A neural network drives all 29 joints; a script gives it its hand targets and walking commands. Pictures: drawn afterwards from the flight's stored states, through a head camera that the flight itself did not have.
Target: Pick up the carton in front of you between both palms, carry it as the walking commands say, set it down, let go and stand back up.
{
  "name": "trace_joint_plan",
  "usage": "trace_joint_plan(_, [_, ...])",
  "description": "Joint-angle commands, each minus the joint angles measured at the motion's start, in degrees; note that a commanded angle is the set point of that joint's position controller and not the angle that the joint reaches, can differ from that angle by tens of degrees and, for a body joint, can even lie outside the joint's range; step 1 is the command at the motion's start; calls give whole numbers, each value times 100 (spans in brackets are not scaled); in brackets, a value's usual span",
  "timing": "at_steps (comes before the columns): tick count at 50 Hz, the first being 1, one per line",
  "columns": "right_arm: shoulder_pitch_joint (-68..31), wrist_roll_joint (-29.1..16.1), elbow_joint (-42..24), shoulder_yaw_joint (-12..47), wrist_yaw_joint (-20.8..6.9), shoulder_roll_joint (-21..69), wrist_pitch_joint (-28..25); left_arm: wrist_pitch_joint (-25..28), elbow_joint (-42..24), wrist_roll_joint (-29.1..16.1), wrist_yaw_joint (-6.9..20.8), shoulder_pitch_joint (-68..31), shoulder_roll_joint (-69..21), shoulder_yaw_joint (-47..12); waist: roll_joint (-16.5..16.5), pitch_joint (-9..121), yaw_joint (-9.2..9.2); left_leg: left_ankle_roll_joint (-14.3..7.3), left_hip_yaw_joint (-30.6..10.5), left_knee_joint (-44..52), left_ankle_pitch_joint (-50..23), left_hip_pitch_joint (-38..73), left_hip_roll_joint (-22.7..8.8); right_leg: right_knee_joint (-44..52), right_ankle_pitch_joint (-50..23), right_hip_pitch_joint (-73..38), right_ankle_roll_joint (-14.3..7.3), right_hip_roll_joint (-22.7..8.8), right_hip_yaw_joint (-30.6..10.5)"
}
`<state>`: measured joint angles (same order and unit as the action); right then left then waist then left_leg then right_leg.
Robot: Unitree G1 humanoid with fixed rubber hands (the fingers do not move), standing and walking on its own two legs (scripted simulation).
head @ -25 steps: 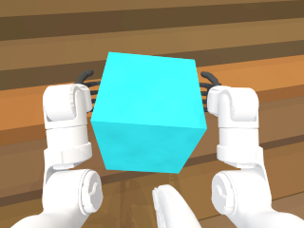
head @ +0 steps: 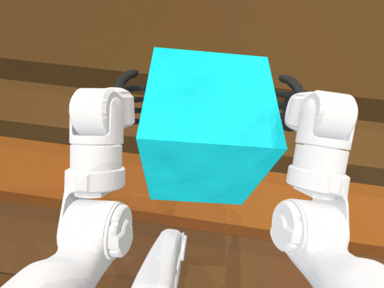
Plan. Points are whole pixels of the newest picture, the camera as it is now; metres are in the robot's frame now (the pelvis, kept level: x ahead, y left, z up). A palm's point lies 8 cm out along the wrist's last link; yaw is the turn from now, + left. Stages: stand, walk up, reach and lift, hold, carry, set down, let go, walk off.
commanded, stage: carry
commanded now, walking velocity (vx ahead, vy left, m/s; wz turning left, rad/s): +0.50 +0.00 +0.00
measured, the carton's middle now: (203, 135) +0.40 +0.05 +0.10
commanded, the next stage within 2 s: none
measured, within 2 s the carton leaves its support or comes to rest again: neither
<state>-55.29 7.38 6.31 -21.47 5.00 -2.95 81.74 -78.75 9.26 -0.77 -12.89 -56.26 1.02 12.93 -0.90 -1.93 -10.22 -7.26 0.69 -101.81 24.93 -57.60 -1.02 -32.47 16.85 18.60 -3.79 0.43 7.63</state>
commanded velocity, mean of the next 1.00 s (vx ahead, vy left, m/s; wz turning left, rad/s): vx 0.50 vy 0.00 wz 0.00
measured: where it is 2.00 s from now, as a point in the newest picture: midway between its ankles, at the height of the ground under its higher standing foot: (206, 53)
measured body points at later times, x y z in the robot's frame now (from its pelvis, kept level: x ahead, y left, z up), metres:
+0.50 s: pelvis +0.28 +0.09 +0.14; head +0.32 +0.10 +0.58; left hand +0.70 +0.20 +0.31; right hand +0.66 -0.10 +0.30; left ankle +0.29 +0.18 -0.59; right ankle +0.33 -0.02 -0.36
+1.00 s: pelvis +0.56 +0.04 +0.27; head +0.61 +0.04 +0.72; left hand +0.94 +0.22 +0.44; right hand +0.98 -0.08 +0.44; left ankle +0.61 +0.14 -0.28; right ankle +0.57 -0.07 -0.46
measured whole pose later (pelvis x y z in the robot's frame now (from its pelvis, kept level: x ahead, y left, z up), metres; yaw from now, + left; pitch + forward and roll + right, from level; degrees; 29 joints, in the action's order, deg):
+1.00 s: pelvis +0.56 +0.04 +0.27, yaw +0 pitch +3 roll -2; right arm -55.2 7.5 6.5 -19.2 7.7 -2.5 81.9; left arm -80.2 7.4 1.6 -13.1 -55.1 -1.2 13.0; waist -1.8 -1.7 -7.9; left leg -6.8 1.5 -94.5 18.6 -54.8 -1.7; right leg -33.8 17.1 20.0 -3.2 -0.6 8.2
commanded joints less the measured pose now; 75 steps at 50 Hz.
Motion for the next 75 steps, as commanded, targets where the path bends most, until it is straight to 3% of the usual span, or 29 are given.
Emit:
trace_joint_plan(1, [-4201,-1888,104,2840,-712,5170,-216,1,-591,-2860,1903,-4873,-6494,-2827,491,3089,159,-89,-590,-1391,1210,-2762,-412,1021,-1433,-4134,-1471,-2125,-3138])
trace_joint_plan(5, [-4242,-2021,688,2865,-742,5353,-141,-60,-58,-2599,2004,-4809,-6343,-2540,577,2216,588,45,511,2451,115,169,-642,2660,-1108,-1314,-875,-1136,-1083])
trace_joint_plan(8, [-4270,-2385,997,2947,-797,5872,-131,-127,401,-2349,2041,-4585,-6344,-2177,1856,3386,1475,-139,1519,3643,-1081,3321,299,746,-7940,-1004,-609,-1086,226])
trace_joint_plan(9, [-4277,-2509,1016,2976,-842,6068,-170,-111,527,-2207,2040,-4479,-6354,-2033,1626,3817,1949,-65,1581,4971,-1454,4144,624,-693,-8237,-1256,-382,-931,411])
trace_joint_plan(10, [-4485,-2614,946,3032,-882,6198,-247,-87,604,-2027,2018,-4590,-6351,-1905,577,4388,2178,-286,272,6131,-2224,5756,298,-2604,-6406,-550,54,-585,-112])
trace_joint_plan(11, [-4397,-2868,873,3104,-961,6375,-357,-23,737,-1835,2007,-3970,-6367,-1851,-1250,4359,1828,-1127,-3451,7421,-4110,6698,-1382,-4807,-719,1671,466,383,-348])
trace_joint_plan(12, [-4632,-3079,563,3200,-1048,6725,-447,44,757,-1629,1946,-3930,-6222,-1748,-1319,4965,1636,-1673,-4369,7241,-5121,6694,-1750,-7082,-147,1857,325,620,-1469])
trace_joint_plan(13, [-5126,-3303,114,3331,-1121,6921,-516,85,662,-1522,1883,-3943,-6323,-1726,-621,4921,1527,-1466,-3931,6884,-4417,6635,-1535,-7654,-312,2258,140,473,-1789])
trace_joint_plan(17, [-6148,-3848,-1200,3718,-1193,7271,-648,112,-245,-1537,1656,-4404,-6230,-1947,-415,3484,1280,-617,-2693,7390,-1080,5997,-1327,-7027,-370,3506,-279,-155,-1308])
trace_joint_plan(24, [-5086,-3373,-1036,3657,-1045,6554,-361,-82,-536,-1645,1516,-4013,-5987,-2537,-467,3418,1744,-1139,-2297,7883,-2456,7996,-1998,-8422,1057,6270,-456,-399,-826])
trace_joint_plan(28, [-4881,-3112,-557,3521,-1081,6177,-232,-158,27,-1644,1541,-3888,-5828,-2605,-187,2495,1602,-483,-1462,8575,-1139,7449,-1465,-7184,1117,6613,-249,-678,-462])
trace_joint_plan(31, [-4883,-2980,-62,3291,-1154,6025,-157,-197,391,-1742,1562,-3870,-5981,-2610,-929,2346,1109,-397,433,9523,-3587,4938,-789,-4249,254,3028,-423,-503,395])
trace_joint_plan(34, [-4514,-2721,447,2924,-1189,5993,-152,-126,670,-2047,1613,-3910,-6395,-2535,-1794,3572,222,-91,986,7202,-10012,5622,-960,-2897,-397,724,-569,402,1063])
trace_joint_plan(36, [-4643,-2551,343,2742,-1180,5944,-249,29,433,-2246,1712,-4143,-6698,-2580,-721,4272,-272,352,726,4027,-7723,4867,-464,-170,-1763,-1530,-544,367,-144])
trace_joint_plan(37, [-4335,-2405,571,2644,-1180,6112,-292,105,324,-2402,1764,-4391,-6798,-2611,1498,4649,154,941,197,1084,-1141,2039,805,76,-5958,-3618,-1864,-1797,-3753])
trace_joint_plan(38, [-4299,-2226,592,2474,-1115,5843,-349,170,272,-2623,1820,-4307,-7044,-2709,1112,5243,93,645,-1136,-662,-893,1696,907,-41,-5853,-3622,-2172,-1846,-4576])
trace_joint_plan(41, [-4964,-2267,-95,2528,-960,5973,-436,357,-974,-3002,1945,-5496,-7226,-2888,479,3900,456,81,-1003,-456,-867,363,219,155,-1356,-2775,-1298,-1600,-3846])
trace_joint_plan(43, [-4920,-2275,-434,2726,-859,5951,-409,318,-1455,-3123,1905,-5628,-7327,-3070,431,3613,579,-24,-832,-68,-1010,380,-29,454,-433,-2483,-1106,-1524,-3287])
trace_joint_plan(48, [-4555,-2304,-543,3051,-739,5701,-282,46,-1383,-2832,1837,-5103,-6708,-2895,557,3397,448,22,52,1156,-693,-29,-196,832,-1970,-2589,-1317,-1761,-2281])
trace_joint_plan(53, [-4352,-2398,590,3007,-820,5923,5,-171,-321,-2448,1857,-4614,-6306,-2598,571,2807,-346,-15,-576,-2092,1915,-4931,-274,654,-2495,-6167,-1626,-2354,-3563])
trace_joint_plan(57, [-4275,-2340,1411,2639,-907,6121,-31,-42,-280,-2367,1993,-5005,-6029,-2087,705,2305,309,51,96,1763,1252,-1683,-749,2287,-1270,-3164,-775,-1502,-1600])
trace_joint_plan(58, [-4229,-2363,1571,2536,-910,6233,-48,-41,-197,-2374,2046,-5298,-6016,-1904,1129,2192,668,96,574,3313,169,786,-578,2989,-1435,-1252,-625,-1111,-795])
trace_joint_plan(61, [-4079,-2514,1989,2426,-953,6749,-139,-86,222,-2286,2114,-5533,-6312,-1549,1997,3709,1967,-49,1612,4228,-1480,3883,607,-227,-8992,-1369,-285,-1053,401])
trace_joint_plan(62, [-4417,-2630,1764,2488,-969,6874,-220,-77,338,-2141,2084,-5671,-6407,-1459,909,4537,2255,-110,931,5690,-2276,5466,654,-2494,-8331,-1242,190,-733,152])
trace_joint_plan(63, [-4371,-2880,1644,2511,-1027,7144,-290,-12,373,-2020,2043,-5295,-6492,-1456,229,4205,1962,-258,-1105,7157,-3074,6494,-233,-3807,-2132,555,531,-248,-441])
trace_joint_plan(64, [-4386,-3060,1372,2622,-1064,7132,-463,49,365,-1955,2003,-5069,-6499,-1419,-2162,4980,1694,-1495,-4173,7385,-6837,7097,-1830,-6987,214,1820,829,953,-1352])
trace_joint_plan(65, [-4764,-3146,1067,2597,-1123,7229,-479,115,311,-1799,1908,-5377,-6543,-1397,-1051,5064,1694,-1370,-3641,6653,-6382,7405,-1596,-7843,-46,2223,446,594,-2115])
trace_joint_plan(69, [-5407,-3448,270,2906,-1277,7559,-544,232,-457,-1790,1703,-5754,-6328,-1603,-553,3638,1374,-619,-2627,7040,-2076,6587,-1336,-7181,-144,3659,-151,-43,-1568])
trace_joint_plan(75, [-5000,-3224,84,3164,-1247,7366,-408,256,-823,-1637,1502,-5192,-6153,-2150,-283,3422,1844,-996,-2372,7664,-3200,8375,-1963,-8395,1598,6405,-450,-261,-1003])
